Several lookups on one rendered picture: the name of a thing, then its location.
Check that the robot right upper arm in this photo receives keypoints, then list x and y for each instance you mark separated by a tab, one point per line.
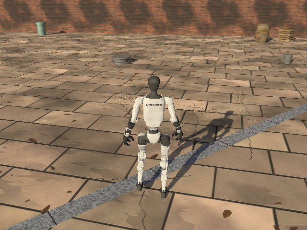
171	109

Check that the robot left forearm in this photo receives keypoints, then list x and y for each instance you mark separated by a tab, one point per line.
129	128

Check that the robot right shin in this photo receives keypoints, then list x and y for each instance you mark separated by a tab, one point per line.
164	173

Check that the right robot hand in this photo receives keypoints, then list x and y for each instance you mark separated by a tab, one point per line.
176	133

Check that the robot left upper arm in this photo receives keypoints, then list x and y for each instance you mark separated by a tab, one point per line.
136	108

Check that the left robot hand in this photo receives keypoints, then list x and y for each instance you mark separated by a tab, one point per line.
125	139

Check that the robot torso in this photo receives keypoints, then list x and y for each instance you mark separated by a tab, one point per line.
153	114

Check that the robot right forearm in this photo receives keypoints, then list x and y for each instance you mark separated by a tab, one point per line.
177	126

